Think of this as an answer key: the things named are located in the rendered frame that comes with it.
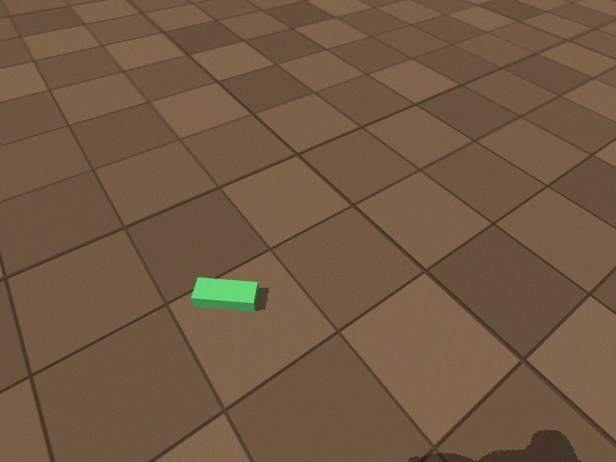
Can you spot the carton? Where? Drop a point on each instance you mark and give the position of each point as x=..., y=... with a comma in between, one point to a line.
x=225, y=294

